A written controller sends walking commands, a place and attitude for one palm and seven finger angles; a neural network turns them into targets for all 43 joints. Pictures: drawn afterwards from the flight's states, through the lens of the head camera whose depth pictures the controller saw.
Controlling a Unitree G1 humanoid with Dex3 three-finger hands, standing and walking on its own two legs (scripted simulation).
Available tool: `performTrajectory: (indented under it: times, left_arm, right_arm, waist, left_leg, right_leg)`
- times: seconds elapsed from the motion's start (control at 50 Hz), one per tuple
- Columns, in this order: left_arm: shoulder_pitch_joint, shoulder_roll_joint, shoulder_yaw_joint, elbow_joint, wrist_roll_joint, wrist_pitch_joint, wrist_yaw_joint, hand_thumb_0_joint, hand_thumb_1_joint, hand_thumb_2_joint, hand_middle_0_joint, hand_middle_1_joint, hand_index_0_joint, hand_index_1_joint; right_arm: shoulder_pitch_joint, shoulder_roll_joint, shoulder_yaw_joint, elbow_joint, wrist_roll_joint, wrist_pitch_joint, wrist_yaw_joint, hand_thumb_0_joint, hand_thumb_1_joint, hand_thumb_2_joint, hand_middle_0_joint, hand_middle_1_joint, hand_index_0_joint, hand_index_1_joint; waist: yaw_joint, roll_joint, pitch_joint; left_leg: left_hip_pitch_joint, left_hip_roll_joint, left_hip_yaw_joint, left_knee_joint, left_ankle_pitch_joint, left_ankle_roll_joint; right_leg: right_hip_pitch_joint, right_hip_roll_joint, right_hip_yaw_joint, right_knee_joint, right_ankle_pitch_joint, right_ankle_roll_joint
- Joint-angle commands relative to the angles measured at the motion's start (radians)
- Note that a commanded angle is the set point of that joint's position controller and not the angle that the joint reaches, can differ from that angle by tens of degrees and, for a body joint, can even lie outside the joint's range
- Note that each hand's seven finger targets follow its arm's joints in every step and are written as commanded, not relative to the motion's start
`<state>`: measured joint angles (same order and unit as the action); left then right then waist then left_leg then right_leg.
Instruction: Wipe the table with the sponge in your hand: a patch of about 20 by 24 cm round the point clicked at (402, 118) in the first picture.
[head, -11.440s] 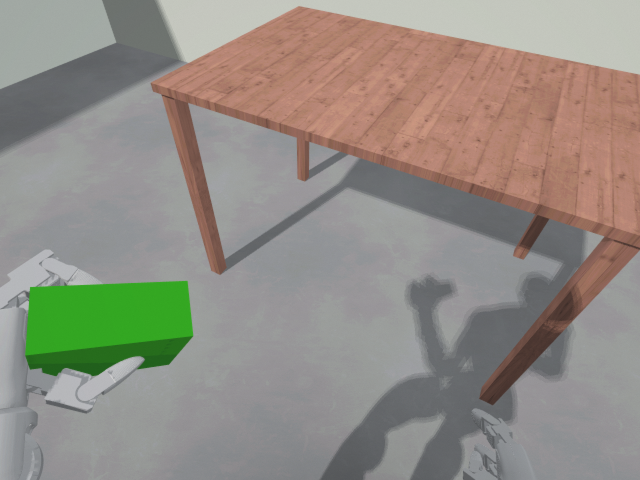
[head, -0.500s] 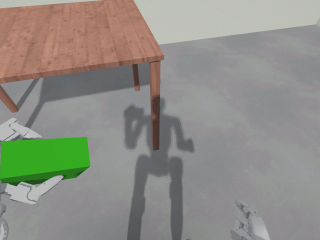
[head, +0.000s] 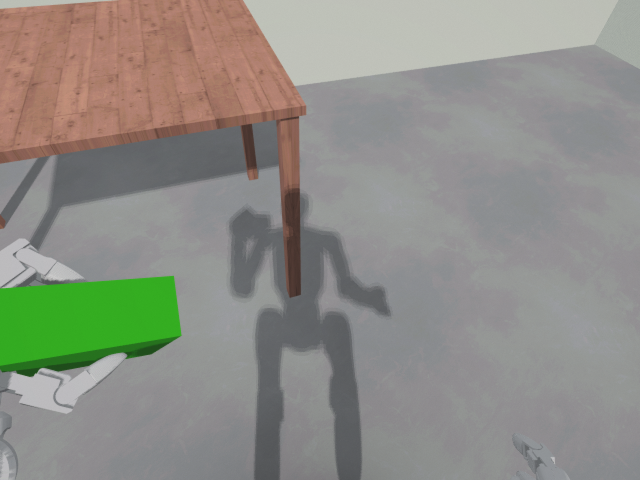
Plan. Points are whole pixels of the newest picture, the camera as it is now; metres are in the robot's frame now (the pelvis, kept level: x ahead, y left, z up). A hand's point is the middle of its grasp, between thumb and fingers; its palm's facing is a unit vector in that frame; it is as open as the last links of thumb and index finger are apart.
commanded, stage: take the last steps up to it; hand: left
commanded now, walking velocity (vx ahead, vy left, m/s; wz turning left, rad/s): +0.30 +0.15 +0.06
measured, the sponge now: (116, 324) +0.23 +0.21 +0.15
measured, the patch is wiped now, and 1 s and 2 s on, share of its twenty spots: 0.00 0.00 0.00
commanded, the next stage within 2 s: come to a stop and stand still in 1.50 s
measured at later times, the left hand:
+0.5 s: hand (89, 252) +0.29 +0.25 +0.17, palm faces +0.38 -0.78 -0.51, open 9.5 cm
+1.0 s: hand (102, 163) +0.42 +0.29 +0.18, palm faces +0.43 -0.75 -0.49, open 9.5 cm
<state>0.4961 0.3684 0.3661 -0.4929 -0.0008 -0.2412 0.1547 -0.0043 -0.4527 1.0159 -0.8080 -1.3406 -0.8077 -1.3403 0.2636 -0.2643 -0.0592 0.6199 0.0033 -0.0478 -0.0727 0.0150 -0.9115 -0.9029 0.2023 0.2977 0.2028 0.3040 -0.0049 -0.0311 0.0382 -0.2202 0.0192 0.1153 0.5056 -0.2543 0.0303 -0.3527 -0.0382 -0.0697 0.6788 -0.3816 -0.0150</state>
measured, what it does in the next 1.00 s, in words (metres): walks ahead: right foot, then left foot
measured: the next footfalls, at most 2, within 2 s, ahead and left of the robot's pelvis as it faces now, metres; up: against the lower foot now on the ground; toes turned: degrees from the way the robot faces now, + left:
right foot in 0.22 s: +0.10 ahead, -0.10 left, +0.00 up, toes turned -9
left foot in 0.60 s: +0.21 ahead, +0.18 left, +0.00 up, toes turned +11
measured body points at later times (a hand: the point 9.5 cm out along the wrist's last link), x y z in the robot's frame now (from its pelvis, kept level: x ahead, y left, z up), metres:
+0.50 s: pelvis +0.09 +0.01 +0.01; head +0.14 +0.00 +0.45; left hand +0.27 +0.29 +0.20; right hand +0.26 -0.23 -0.10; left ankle +0.14 +0.17 -0.69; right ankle +0.06 -0.10 -0.73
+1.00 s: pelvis +0.21 +0.05 -0.01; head +0.24 +0.01 +0.44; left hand +0.39 +0.33 +0.20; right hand +0.37 -0.16 -0.13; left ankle +0.16 +0.17 -0.66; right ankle +0.22 -0.04 -0.73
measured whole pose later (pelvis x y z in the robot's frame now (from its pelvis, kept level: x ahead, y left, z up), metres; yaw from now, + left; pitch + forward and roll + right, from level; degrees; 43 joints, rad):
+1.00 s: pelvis +0.21 +0.05 -0.01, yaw +2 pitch +0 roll +2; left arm 0.43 0.36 0.37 -0.44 -0.02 -0.25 0.13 -0.01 -0.45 1.02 -0.81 -1.34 -0.81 -1.34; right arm 0.19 -0.19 -0.01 0.69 0.01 -0.06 -0.04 0.01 -0.91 -0.90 0.21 0.30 0.21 0.30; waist 0.02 0.05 0.07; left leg -0.45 0.02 0.06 1.13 -0.41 -0.02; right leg -0.31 -0.09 -0.20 0.65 -0.34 -0.05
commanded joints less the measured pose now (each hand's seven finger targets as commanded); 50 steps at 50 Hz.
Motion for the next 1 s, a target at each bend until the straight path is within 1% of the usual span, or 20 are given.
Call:
performTrajectory:
  times: [0.0, 0.1, 0.18, 0.22, 0.24, 0.26, 0.3, 0.36, 0.48, 0.52, 0.54, 0.56, 0.58, 0.62, 0.72, 0.84, 0.86, 0.88, 0.9, 0.98]
  left_arm:
    - [-0.114, 0.16, 0.083, -0.191, 0.01, -0.067, 0.013, 0.0, 0.1, 1.3, -1.2, -1.6, -1.2, -1.6]
    - [-0.105, 0.148, 0.069, -0.22, -0.01, -0.064, 0.009, 0.0, 0.1, 1.3, -1.2, -1.6, -1.2, -1.6]
    - [-0.104, 0.152, 0.089, -0.138, -0.011, -0.051, 0.013, 0.0, 0.1, 1.3, -1.2, -1.6, -1.2, -1.6]
    - [-0.118, 0.23, 0.158, -0.097, -0.015, -0.054, 0.016, 0.0, 0.1, 1.3, -1.2, -1.6, -1.2, -1.6]
    - [-0.131, 0.195, 0.138, -0.065, -0.032, -0.052, 0.005, 0.0, 0.1, 1.3, -1.2, -1.6, -1.2, -1.6]
    - [-0.127, 0.21, 0.148, -0.087, -0.04, -0.061, -0.001, 0.0, 0.1, 1.3, -1.2, -1.6, -1.2, -1.6]
    - [-0.059, 0.19, 0.146, -0.111, -0.03, -0.089, -0.009, 0.0, 0.1, 1.3, -1.2, -1.6, -1.2, -1.6]
    - [-0.064, 0.188, 0.138, -0.18, -0.019, -0.109, -0.003, 0.0, 0.1, 1.3, -1.2, -1.6, -1.2, -1.6]
    - [-0.075, 0.189, 0.139, -0.277, -0.015, -0.077, 0.035, 0.0, 0.1, 1.3, -1.2, -1.6, -1.2, -1.6]
    - [-0.091, 0.192, 0.145, -0.278, -0.012, -0.075, 0.04, 0.0, 0.1, 1.3, -1.2, -1.6, -1.2, -1.6]
    - [-0.095, 0.168, 0.119, -0.283, -0.015, -0.077, 0.037, 0.0, 0.1, 1.3, -1.2, -1.6, -1.2, -1.6]
    - [-0.114, 0.164, 0.12, -0.323, -0.019, -0.084, 0.038, 0.0, 0.1, 1.3, -1.2, -1.6, -1.2, -1.6]
    - [-0.115, 0.176, 0.124, -0.3, -0.016, -0.09, 0.039, 0.0, 0.1, 1.3, -1.2, -1.6, -1.2, -1.6]
    - [-0.081, 0.215, 0.165, -0.221, -0.028, -0.082, 0.027, 0.0, 0.1, 1.3, -1.2, -1.6, -1.2, -1.6]
    - [-0.003, 0.16, 0.135, -0.309, -0.041, -0.089, 0.008, 0.0, 0.1, 1.3, -1.2, -1.6, -1.2, -1.6]
    - [-0.042, 0.167, 0.134, -0.167, -0.03, -0.048, 0.014, 0.0, 0.1, 1.3, -1.2, -1.6, -1.2, -1.6]
    - [-0.079, 0.183, 0.137, -0.145, -0.021, -0.045, 0.014, 0.0, 0.1, 1.3, -1.2, -1.6, -1.2, -1.6]
    - [-0.098, 0.223, 0.167, -0.11, -0.019, -0.042, 0.016, 0.0, 0.1, 1.3, -1.2, -1.6, -1.2, -1.6]
    - [-0.138, 0.219, 0.169, -0.107, -0.041, -0.044, 0.014, 0.0, 0.1, 1.3, -1.2, -1.6, -1.2, -1.6]
    - [-0.109, 0.179, 0.131, -0.145, -0.021, -0.087, -0.005, 0.0, 0.1, 1.3, -1.2, -1.6, -1.2, -1.6]
  right_arm:
    - [-0.118, -0.06, -0.011, -0.131, 0.001, -0.093, 0.009, 0.0, -0.9, -0.9, 0.2, 0.3, 0.2, 0.3]
    - [-0.102, -0.053, -0.001, -0.111, 0.0, -0.119, 0.011, 0.0, -0.9, -0.9, 0.2, 0.3, 0.2, 0.3]
    - [-0.121, -0.052, 0.005, -0.103, -0.002, -0.1, 0.011, 0.0, -0.9, -0.9, 0.2, 0.3, 0.2, 0.3]
    - [-0.141, -0.015, 0.009, -0.125, 0.001, -0.08, 0.017, 0.0, -0.9, -0.9, 0.2, 0.3, 0.2, 0.3]
    - [-0.139, -0.051, -0.016, -0.121, 0.008, -0.071, 0.031, 0.0, -0.9, -0.9, 0.2, 0.3, 0.2, 0.3]
    - [-0.16, -0.042, -0.01, -0.121, 0.008, -0.063, 0.036, 0.0, -0.9, -0.9, 0.2, 0.3, 0.2, 0.3]
    - [-0.164, -0.013, 0.018, -0.103, 0.0, -0.039, 0.04, 0.0, -0.9, -0.9, 0.2, 0.3, 0.2, 0.3]
    - [-0.172, -0.014, 0.014, -0.123, -0.002, -0.032, 0.037, 0.0, -0.9, -0.9, 0.2, 0.3, 0.2, 0.3]
    - [-0.143, 0.0, -0.001, -0.169, -0.007, -0.058, 0.025, 0.0, -0.9, -0.9, 0.2, 0.3, 0.2, 0.3]
    - [-0.121, -0.015, -0.017, -0.167, -0.005, -0.059, 0.012, 0.0, -0.9, -0.9, 0.2, 0.3, 0.2, 0.3]
    - [-0.096, -0.035, -0.03, -0.169, 0.005, -0.061, 0.007, 0.0, -0.9, -0.9, 0.2, 0.3, 0.2, 0.3]
    - [-0.1, -0.067, -0.042, -0.174, 0.008, -0.064, 0.012, 0.0, -0.9, -0.9, 0.2, 0.3, 0.2, 0.3]
    - [-0.094, -0.062, -0.04, -0.19, 0.012, -0.071, 0.021, 0.0, -0.9, -0.9, 0.2, 0.3, 0.2, 0.3]
    - [-0.113, -0.052, -0.036, -0.154, 0.015, -0.079, 0.019, 0.0, -0.9, -0.9, 0.2, 0.3, 0.2, 0.3]
    - [-0.135, -0.035, -0.015, -0.133, 0.018, -0.113, 0.026, 0.0, -0.9, -0.9, 0.2, 0.3, 0.2, 0.3]
    - [-0.125, -0.034, 0.003, -0.122, 0.011, -0.104, 0.003, 0.0, -0.9, -0.9, 0.2, 0.3, 0.2, 0.3]
    - [-0.122, -0.022, 0.003, -0.119, 0.009, -0.095, 0.002, 0.0, -0.9, -0.9, 0.2, 0.3, 0.2, 0.3]
    - [-0.135, -0.007, 0.011, -0.132, 0.005, -0.089, 0.006, 0.0, -0.9, -0.9, 0.2, 0.3, 0.2, 0.3]
    - [-0.141, -0.037, -0.006, -0.126, 0.006, -0.089, 0.02, 0.0, -0.9, -0.9, 0.2, 0.3, 0.2, 0.3]
    - [-0.163, -0.019, 0.017, -0.096, 0.0, -0.064, 0.029, 0.0, -0.9, -0.9, 0.2, 0.3, 0.2, 0.3]
  waist:
    - [-0.007, 0.241, 0.026]
    - [0.001, 0.257, -0.048]
    - [0.013, 0.154, -0.107]
    - [0.019, -0.29, -0.14]
    - [0.013, -0.281, -0.126]
    - [0.016, -0.188, -0.046]
    - [0.014, -0.049, -0.03]
    - [0.004, -0.1, -0.077]
    - [0.027, -0.147, -0.146]
    - [0.01, -0.063, -0.165]
    - [-0.016, 0.063, -0.194]
    - [-0.017, 0.321, -0.236]
    - [-0.009, 0.348, -0.219]
    - [-0.011, 0.275, -0.173]
    - [0.015, 0.262, -0.136]
    - [0.023, 0.125, -0.153]
    - [0.022, -0.052, -0.148]
    - [0.021, -0.286, -0.136]
    - [0.027, -0.314, -0.123]
    - [0.016, -0.064, -0.078]
  left_leg:
    - [-0.028, 0.307, -0.4, -0.323, -0.338, 0.2]
    - [0.069, 0.226, -0.216, -0.207, 0.101, 0.15]
    - [-0.078, 0.176, -0.123, 0.033, 0.115, 0.08]
    - [-0.487, -0.01, -0.004, 0.541, -0.236, -0.009]
    - [-0.486, 0.014, -0.135, 0.698, -0.24, -0.031]
    - [-0.514, 0.052, -0.171, 0.763, -0.196, -0.04]
    - [-0.497, 0.086, -0.146, 0.736, -0.1, -0.056]
    - [-0.388, 0.104, -0.092, 0.484, -0.049, -0.054]
    - [-0.105, 0.009, 0.088, 0.07, 0.021, -0.036]
    - [0.049, -0.012, 0.118, -0.058, 0.075, -0.028]
    - [0.197, 0.036, 0.043, -0.098, 0.111, -0.005]
    - [0.351, 0.232, -0.214, -0.108, 0.292, 0.081]
    - [0.331, 0.351, -0.425, -0.152, 0.401, 0.176]
    - [0.225, 0.382, -0.46, -0.178, 0.199, 0.265]
    - [0.03, 0.258, -0.163, -0.203, 0.144, 0.177]
    - [-0.098, 0.192, -0.058, 0.017, -0.009, 0.071]
    - [-0.222, 0.121, -0.007, 0.233, -0.096, 0.037]
    - [-0.452, -0.002, 0.026, 0.497, -0.272, -0.014]
    - [-0.499, 0.018, -0.1, 0.683, -0.249, -0.037]
    - [-0.5, 0.081, -0.132, 0.725, -0.103, -0.057]
  right_leg:
    - [-0.215, -0.04, 0.018, 0.359, -0.088, 0.028]
    - [-0.085, -0.014, -0.081, 0.092, -0.068, 0.044]
    - [0.254, -0.02, -0.076, -0.254, 0.105, 0.009]
    - [0.518, -0.399, 0.522, -0.375, 0.273, -0.168]
    - [0.416, -0.445, 0.594, -0.423, 0.135, -0.183]
    - [0.329, -0.455, 0.571, -0.437, 0.076, -0.207]
    - [0.268, -0.365, 0.284, -0.409, 0.259, -0.158]
    - [0.259, -0.311, 0.099, -0.363, 0.496, -0.117]
    - [0.28, -0.275, 0.068, -0.274, 0.485, -0.093]
    - [0.23, -0.221, 0.026, -0.142, 0.46, -0.055]
    - [0.132, -0.184, -0.017, 0.05, 0.398, -0.023]
    - [-0.087, -0.067, -0.085, 0.301, 0.012, 0.029]
    - [-0.202, -0.006, -0.027, 0.502, -0.282, 0.028]
    - [-0.315, -0.08, 0.056, 0.611, -0.213, 0.033]
    - [-0.153, -0.086, -0.033, 0.308, -0.043, 0.048]
    - [0.212, -0.034, -0.097, -0.178, 0.093, 0.03]
    - [0.294, -0.163, 0.115, -0.286, 0.067, -0.027]
    - [0.399, -0.39, 0.523, -0.387, 0.128, -0.138]
    - [0.371, -0.464, 0.622, -0.436, 0.101, -0.166]
    - [0.302, -0.356, 0.225, -0.351, 0.457, -0.135]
